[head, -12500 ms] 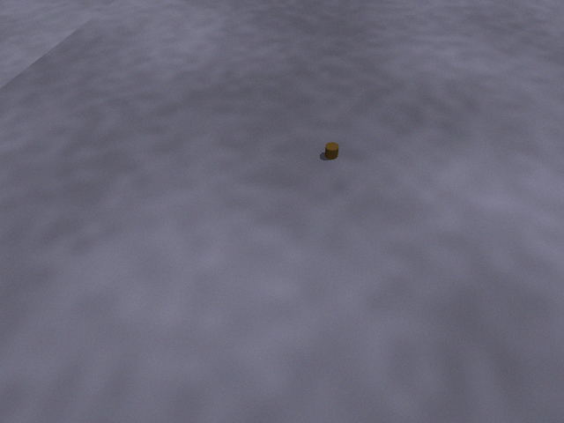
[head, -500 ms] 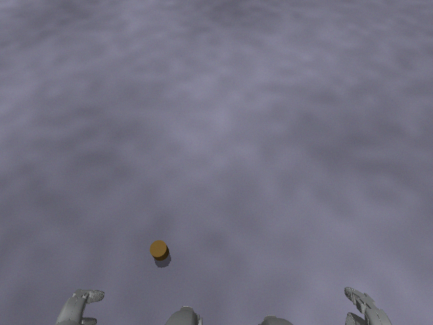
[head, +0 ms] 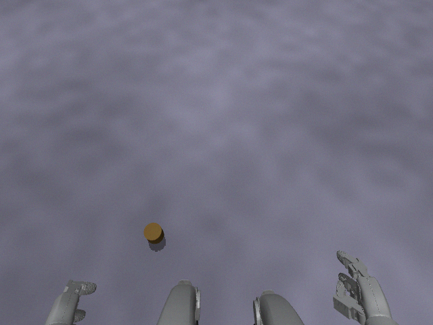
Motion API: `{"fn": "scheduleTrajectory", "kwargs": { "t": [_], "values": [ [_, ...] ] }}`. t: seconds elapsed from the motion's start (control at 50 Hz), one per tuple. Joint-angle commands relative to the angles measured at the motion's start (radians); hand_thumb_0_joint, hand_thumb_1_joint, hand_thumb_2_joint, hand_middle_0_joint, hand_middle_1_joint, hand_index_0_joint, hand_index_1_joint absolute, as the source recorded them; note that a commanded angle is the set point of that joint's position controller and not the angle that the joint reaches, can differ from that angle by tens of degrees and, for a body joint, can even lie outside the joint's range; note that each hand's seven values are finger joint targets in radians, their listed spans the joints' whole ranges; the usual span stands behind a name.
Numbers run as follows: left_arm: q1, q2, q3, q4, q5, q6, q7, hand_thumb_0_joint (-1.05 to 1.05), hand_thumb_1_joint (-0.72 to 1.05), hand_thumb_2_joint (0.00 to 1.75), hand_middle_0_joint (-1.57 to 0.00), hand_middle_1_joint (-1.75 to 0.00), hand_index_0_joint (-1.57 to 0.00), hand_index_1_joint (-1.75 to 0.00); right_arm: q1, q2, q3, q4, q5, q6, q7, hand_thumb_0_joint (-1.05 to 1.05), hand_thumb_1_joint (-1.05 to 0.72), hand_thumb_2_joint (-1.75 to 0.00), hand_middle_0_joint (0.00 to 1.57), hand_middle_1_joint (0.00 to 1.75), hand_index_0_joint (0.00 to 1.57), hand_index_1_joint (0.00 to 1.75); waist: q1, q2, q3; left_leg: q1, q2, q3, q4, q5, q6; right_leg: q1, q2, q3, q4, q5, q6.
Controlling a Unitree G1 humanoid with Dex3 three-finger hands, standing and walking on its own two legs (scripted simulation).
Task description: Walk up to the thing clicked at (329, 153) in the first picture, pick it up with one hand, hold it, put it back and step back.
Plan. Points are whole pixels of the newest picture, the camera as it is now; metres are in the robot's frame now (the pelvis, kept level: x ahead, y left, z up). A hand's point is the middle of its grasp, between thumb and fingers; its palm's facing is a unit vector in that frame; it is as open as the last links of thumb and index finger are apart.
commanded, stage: rise first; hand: left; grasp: from above
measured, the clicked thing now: (154, 233) +0.44 +0.28 -0.64
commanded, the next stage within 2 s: none
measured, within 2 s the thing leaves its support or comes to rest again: neither
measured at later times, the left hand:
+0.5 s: hand (109, 279) +0.23 +0.30 -0.29, palm faces -0.42 -0.53 -0.74, open 14.2 cm
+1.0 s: hand (122, 255) +0.31 +0.32 -0.44, palm faces -0.48 -0.14 -0.87, open 14.0 cm
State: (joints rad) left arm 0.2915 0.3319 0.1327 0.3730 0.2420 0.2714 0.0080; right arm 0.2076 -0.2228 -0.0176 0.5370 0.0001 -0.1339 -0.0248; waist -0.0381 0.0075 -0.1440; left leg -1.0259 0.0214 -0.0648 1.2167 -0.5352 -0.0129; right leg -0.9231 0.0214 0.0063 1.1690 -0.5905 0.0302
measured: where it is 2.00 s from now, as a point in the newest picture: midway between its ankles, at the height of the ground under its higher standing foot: outside the picture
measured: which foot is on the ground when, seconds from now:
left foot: down 0.00-1.00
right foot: down 0.00-1.00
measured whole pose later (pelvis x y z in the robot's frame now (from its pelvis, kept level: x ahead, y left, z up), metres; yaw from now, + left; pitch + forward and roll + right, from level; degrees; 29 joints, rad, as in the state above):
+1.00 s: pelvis -0.10 -0.01 -0.30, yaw -7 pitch +32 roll -7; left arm -0.64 0.78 0.23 1.12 1.09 -0.35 0.18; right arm 0.11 -0.27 -0.01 0.77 -0.09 -0.02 0.10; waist -0.08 -0.02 -0.07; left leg -2.21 0.01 -0.17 2.25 -0.61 -0.04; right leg -2.09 0.09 -0.05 2.22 -0.71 0.04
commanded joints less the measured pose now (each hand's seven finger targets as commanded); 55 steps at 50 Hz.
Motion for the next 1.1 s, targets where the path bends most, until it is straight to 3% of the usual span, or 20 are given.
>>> {"fn": "scheduleTrajectory", "kwargs": {
  "t": [0.0, 0.04, 0.06, 0.1, 0.16, 0.18, 0.22, 0.32, 0.34, 0.42, 0.5, 0.56, 0.62, 0.66, 0.74, 0.78, 0.86, 0.92, 1.04, 1.08],
  "values": [
    [0.073, 0.163, 0.074, -0.152, 0.021, -0.024, 0.030, 0.00, -0.57, 0.98, -0.07, -1.05, -0.06, -1.06, -0.005, -0.152, -0.066, -0.145, 0.005, -0.052, -0.006, 0.00, -0.89, -0.90, 0.20, 0.30, 0.20, 0.30, 0.018, 0.077, -0.245, 0.224, -0.004, 0.026, -0.127, 0.318, 0.023, 0.042, 0.013, -0.052, -0.093, 0.302, -0.048],
    [0.036, 0.182, 0.074, -0.191, 0.034, -0.033, 0.032, 0.00, -0.57, 0.99, -0.07, -1.04, -0.06, -1.05, -0.014, -0.152, -0.067, -0.156, 0.007, -0.056, -0.008, 0.00, -0.88, -0.90, 0.20, 0.30, 0.20, 0.30, 0.010, 0.086, -0.269, 0.216, -0.005, 0.028, -0.104, 0.302, 0.026, 0.021, 0.014, -0.048, -0.080, 0.297, -0.047],
    [0.048, 0.178, 0.074, -0.107, 0.047, -0.033, 0.036, 0.00, -0.57, 0.98, -0.08, -1.05, -0.07, -1.05, 0.010, -0.155, -0.068, -0.118, 0.007, -0.055, -0.007, 0.00, -0.90, -0.90, 0.20, 0.30, 0.20, 0.30, -0.003, 0.064, -0.246, 0.184, -0.005, 0.026, -0.088, 0.288, 0.027, -0.002, 0.015, -0.049, -0.066, 0.284, -0.047],
    [-0.048, 0.193, 0.062, -0.111, 0.072, -0.065, 0.035, 0.00, -0.56, 0.97, -0.07, -1.06, -0.07, -1.06, -0.010, -0.159, -0.067, -0.112, 0.003, -0.065, -0.003, 0.00, -0.89, -0.90, 0.20, 0.30, 0.20, 0.30, -0.010, 0.099, -0.220, 0.128, -0.002, 0.019, -0.054, 0.238, 0.024, -0.094, 0.013, -0.044, -0.015, 0.235, -0.051],
    [-0.184, 0.234, 0.079, -0.032, 0.129, -0.136, 0.039, 0.00, -0.59, 1.00, -0.07, -1.05, -0.06, -1.06, -0.022, -0.177, -0.075, -0.088, 0.002, -0.080, 0.008, 0.00, -0.88, -0.90, 0.20, 0.30, 0.20, 0.30, -0.012, 0.096, -0.205, 0.029, -0.001, 0.003, 0.003, 0.115, 0.018, -0.233, 0.012, -0.042, 0.077, 0.126, -0.058],
    [-0.220, 0.255, 0.091, -0.025, 0.150, -0.166, 0.040, 0.00, -0.56, 0.99, -0.06, -1.05, -0.05, -1.06, -0.040, -0.178, -0.074, -0.087, 0.001, -0.090, 0.011, 0.00, -0.87, -0.89, 0.20, 0.30, 0.20, 0.30, 0.001, 0.114, -0.233, 0.012, -0.002, 0.005, 0.032, 0.111, 0.017, -0.261, 0.010, -0.036, 0.110, 0.125, -0.058],
    [-0.247, 0.247, 0.068, 0.052, 0.205, -0.215, 0.046, 0.00, -0.57, 1.00, -0.06, -1.06, -0.05, -1.07, -0.024, -0.188, -0.081, -0.048, 0.002, -0.100, 0.019, 0.00, -0.88, -0.89, 0.20, 0.30, 0.20, 0.30, -0.009, 0.097, -0.300, -0.022, -0.006, 0.012, 0.098, 0.141, 0.020, -0.303, 0.013, -0.035, 0.169, 0.154, -0.056],
    [-0.417, 0.363, 0.106, 0.115, 0.316, -0.316, 0.063, 0.00, -0.58, 1.02, -0.07, -1.08, -0.06, -1.09, -0.060, -0.221, -0.091, -0.021, 0.000, -0.111, 0.031, 0.00, -0.89, -0.90, 0.20, 0.30, 0.20, 0.30, 0.018, 0.146, -0.432, -0.086, 0.000, -0.005, 0.219, 0.145, 0.015, -0.474, 0.018, -0.044, 0.318, 0.140, -0.062],
    [-0.441, 0.352, 0.095, 0.165, 0.335, -0.327, 0.066, 0.00, -0.59, 1.03, -0.06, -1.08, -0.05, -1.09, -0.058, -0.220, -0.089, -0.012, 0.001, -0.107, 0.037, 0.00, -0.89, -0.90, 0.20, 0.30, 0.20, 0.30, 0.012, 0.130, -0.443, -0.118, -0.001, -0.002, 0.255, 0.157, 0.019, -0.499, 0.021, -0.047, 0.340, 0.148, -0.062],
    [-0.532, 0.450, 0.145, 0.283, 0.419, -0.377, 0.076, 0.00, -0.55, 1.01, -0.05, -1.10, -0.05, -1.10, -0.051, -0.225, -0.092, 0.021, -0.007, -0.081, 0.056, 0.00, -0.87, -0.89, 0.20, 0.30, 0.20, 0.30, 0.055, 0.096, -0.514, -0.258, -0.011, 0.025, 0.382, 0.159, 0.030, -0.542, 0.032, -0.049, 0.411, 0.142, -0.060],
    [-0.672, 0.502, 0.145, 0.359, 0.502, -0.430, 0.076, 0.00, -0.55, 1.03, -0.05, -1.09, -0.04, -1.10, -0.035, -0.234, -0.102, 0.054, -0.019, -0.050, 0.077, 0.00, -0.85, -0.89, 0.20, 0.30, 0.20, 0.30, 0.053, 0.077, -0.567, -0.350, -0.006, 0.028, 0.497, 0.154, 0.034, -0.618, 0.039, -0.062, 0.500, 0.138, -0.057],
    [-0.806, 0.595, 0.172, 0.368, 0.575, -0.486, 0.092, 0.00, -0.54, 1.04, -0.04, -1.08, -0.04, -1.09, -0.017, -0.242, -0.099, 0.080, -0.029, -0.028, 0.088, 0.00, -0.85, -0.89, 0.20, 0.30, 0.20, 0.30, 0.051, 0.090, -0.630, -0.409, -0.002, 0.030, 0.585, 0.159, 0.036, -0.651, 0.042, -0.068, 0.570, 0.147, -0.055],
    [-0.903, 0.629, 0.164, 0.403, 0.628, -0.531, 0.108, 0.00, -0.52, 1.03, -0.04, -1.08, -0.04, -1.07, -0.005, -0.246, -0.098, 0.102, -0.039, -0.008, 0.095, 0.00, -0.84, -0.89, 0.20, 0.30, 0.20, 0.30, 0.042, 0.092, -0.640, -0.461, 0.001, 0.035, 0.649, 0.124, 0.041, -0.705, 0.048, -0.072, 0.605, 0.123, -0.052],
    [-0.933, 0.686, 0.194, 0.442, 0.656, -0.550, 0.122, 0.00, -0.52, 1.02, -0.03, -1.08, -0.04, -1.08, 0.008, -0.250, -0.095, 0.117, -0.044, 0.007, 0.096, 0.00, -0.84, -0.89, 0.20, 0.30, 0.20, 0.30, 0.048, 0.093, -0.643, -0.495, 0.002, 0.036, 0.671, 0.092, 0.039, -0.722, 0.051, -0.081, 0.630, 0.092, -0.053],
    [-1.032, 0.721, 0.183, 0.481, 0.712, -0.587, 0.144, 0.00, -0.51, 1.01, -0.04, -1.07, -0.05, -1.06, 0.017, -0.253, -0.091, 0.131, -0.056, 0.039, 0.099, 0.00, -0.85, -0.89, 0.20, 0.30, 0.20, 0.30, 0.027, 0.106, -0.611, -0.588, -0.001, 0.039, 0.714, -0.018, 0.038, -0.788, 0.058, -0.096, 0.665, -0.007, -0.055],
    [-1.060, 0.763, 0.198, 0.502, 0.742, -0.600, 0.159, 0.00, -0.51, 1.00, -0.04, -1.06, -0.05, -1.05, 0.022, -0.257, -0.086, 0.139, -0.060, 0.054, 0.100, 0.00, -0.86, -0.89, 0.20, 0.30, 0.20, 0.30, 0.034, 0.132, -0.626, -0.592, -0.003, 0.036, 0.730, -0.039, 0.036, -0.814, 0.061, -0.106, 0.695, -0.031, -0.060],
    [-1.113, 0.761, 0.164, 0.584, 0.788, -0.618, 0.189, 0.00, -0.50, 1.00, -0.05, -1.03, -0.06, -1.02, 0.027, -0.267, -0.078, 0.161, -0.074, 0.080, 0.103, 0.00, -0.87, -0.89, 0.20, 0.30, 0.20, 0.30, -0.006, 0.149, -0.553, -0.642, -0.006, 0.017, 0.751, -0.120, 0.038, -0.914, 0.064, -0.131, 0.734, -0.097, -0.064],
    [-1.163, 0.820, 0.178, 0.609, 0.832, -0.634, 0.218, 0.00, -0.51, 1.00, -0.06, -1.00, -0.06, -1.00, 0.027, -0.271, -0.067, 0.174, -0.087, 0.096, 0.104, 0.00, -0.87, -0.89, 0.20, 0.30, 0.20, 0.30, -0.002, 0.172, -0.552, -0.663, -0.010, 0.017, 0.779, -0.124, 0.038, -0.937, 0.063, -0.134, 0.761, -0.104, -0.067],
    [-1.210, 0.804, 0.144, 0.681, 0.915, -0.644, 0.275, 0.00, -0.54, 1.02, -0.06, -0.97, -0.06, -0.97, 0.020, -0.278, -0.046, 0.180, -0.107, 0.124, 0.115, 0.00, -0.88, -0.90, 0.20, 0.30, 0.20, 0.30, -0.022, 0.219, -0.539, -0.643, -0.008, 0.000, 0.825, -0.053, 0.029, -1.009, 0.066, -0.161, 0.835, -0.029, -0.072],
    [-1.220, 0.830, 0.149, 0.710, 0.937, -0.645, 0.290, 0.00, -0.52, 1.00, -0.07, -0.97, -0.07, -0.97, 0.022, -0.288, -0.046, 0.186, -0.114, 0.130, 0.119, 0.00, -0.88, -0.90, 0.20, 0.30, 0.20, 0.30, -0.030, 0.225, -0.538, -0.644, -0.007, -0.006, 0.835, -0.050, 0.029, -1.025, 0.066, -0.166, 0.848, -0.023, -0.071]
  ]
}}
